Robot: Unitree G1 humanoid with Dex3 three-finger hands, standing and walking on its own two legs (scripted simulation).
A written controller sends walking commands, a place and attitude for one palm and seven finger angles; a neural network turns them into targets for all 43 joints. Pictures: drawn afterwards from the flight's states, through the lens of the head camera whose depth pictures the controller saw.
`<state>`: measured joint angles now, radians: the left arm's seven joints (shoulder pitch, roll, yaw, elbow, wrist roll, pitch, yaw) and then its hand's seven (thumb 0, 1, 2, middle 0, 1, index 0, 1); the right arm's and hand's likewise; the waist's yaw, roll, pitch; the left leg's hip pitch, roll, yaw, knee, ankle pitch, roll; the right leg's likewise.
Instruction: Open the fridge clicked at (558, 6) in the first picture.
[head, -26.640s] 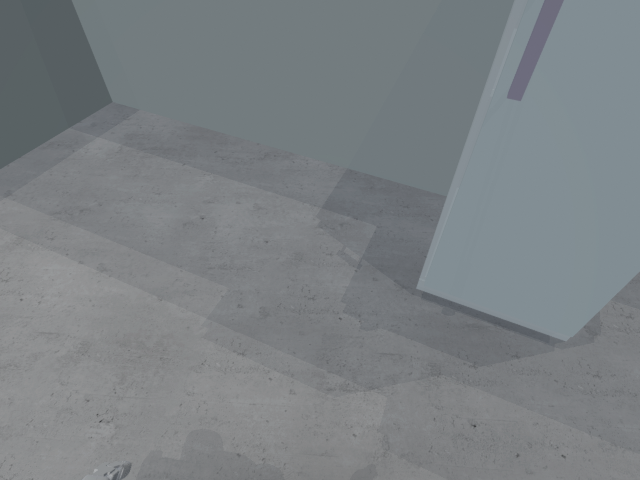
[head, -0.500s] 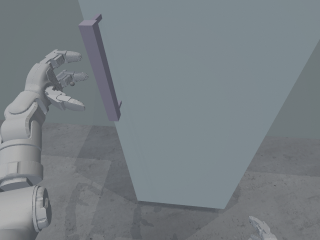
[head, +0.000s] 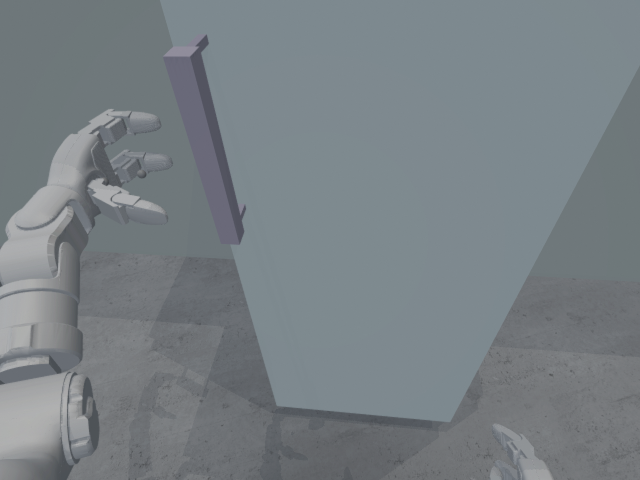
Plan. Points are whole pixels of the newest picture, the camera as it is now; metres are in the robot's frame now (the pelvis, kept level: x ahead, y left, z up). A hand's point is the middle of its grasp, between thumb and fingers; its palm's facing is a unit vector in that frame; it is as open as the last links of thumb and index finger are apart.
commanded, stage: move the hooked fingers beside the handle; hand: left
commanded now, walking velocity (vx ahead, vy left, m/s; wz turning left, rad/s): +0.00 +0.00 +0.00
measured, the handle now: (218, 151) +0.45 +0.15 +0.22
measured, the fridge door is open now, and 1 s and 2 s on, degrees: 0 0 0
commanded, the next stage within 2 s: feel for the door with the fingertips in 0.04 s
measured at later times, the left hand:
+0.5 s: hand (188, 174) +0.39 +0.17 +0.23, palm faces -0.06 -1.00 -0.02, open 14.0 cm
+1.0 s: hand (193, 164) +0.41 +0.17 +0.22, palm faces -0.02 -1.00 -0.04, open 13.8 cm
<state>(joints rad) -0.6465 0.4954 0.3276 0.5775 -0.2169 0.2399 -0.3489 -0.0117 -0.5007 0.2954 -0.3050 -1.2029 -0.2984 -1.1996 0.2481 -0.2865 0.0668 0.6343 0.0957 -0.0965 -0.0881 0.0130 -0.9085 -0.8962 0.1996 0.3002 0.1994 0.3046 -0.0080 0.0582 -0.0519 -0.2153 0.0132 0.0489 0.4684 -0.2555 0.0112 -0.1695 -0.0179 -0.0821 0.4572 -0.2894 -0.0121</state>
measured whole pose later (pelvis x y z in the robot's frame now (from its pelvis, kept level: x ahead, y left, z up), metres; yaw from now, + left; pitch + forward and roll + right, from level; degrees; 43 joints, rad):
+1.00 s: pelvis +0.00 -0.01 +0.00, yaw +0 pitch +0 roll +0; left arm -0.72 0.39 0.25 0.59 -0.20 0.23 -0.24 -0.01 -0.50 0.30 -0.34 -1.23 -0.33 -1.23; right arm 0.25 -0.29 0.05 0.67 0.09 -0.07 -0.10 0.01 -0.91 -0.90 0.20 0.30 0.20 0.30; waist -0.01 0.06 -0.03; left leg -0.20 0.02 0.04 0.45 -0.24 0.00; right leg -0.16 -0.01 -0.09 0.45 -0.29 -0.02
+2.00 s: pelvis +0.01 +0.00 +0.00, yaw -1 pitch -1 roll +0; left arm -0.58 0.32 0.25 0.35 -0.21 0.30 -0.18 -0.01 -0.50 0.30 -0.30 -1.20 -0.30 -1.20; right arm 0.21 -0.25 0.07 0.63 0.08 -0.04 -0.07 0.01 -0.91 -0.90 0.20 0.30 0.20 0.30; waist 0.00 0.05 -0.04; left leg -0.16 0.01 0.06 0.43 -0.25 0.01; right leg -0.13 -0.02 -0.06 0.43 -0.29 -0.01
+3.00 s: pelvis +0.00 -0.01 +0.00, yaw +0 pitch -2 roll +0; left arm -0.60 0.26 0.18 0.29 -0.20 0.36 -0.11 -0.01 -0.50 0.30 -0.30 -1.20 -0.23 -1.20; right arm 0.19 -0.25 0.06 0.65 0.08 0.00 -0.07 0.01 -0.91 -0.90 0.20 0.30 0.20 0.30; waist 0.02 0.05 -0.04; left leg -0.15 0.02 0.05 0.42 -0.24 0.00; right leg -0.11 -0.01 -0.07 0.42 -0.28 -0.02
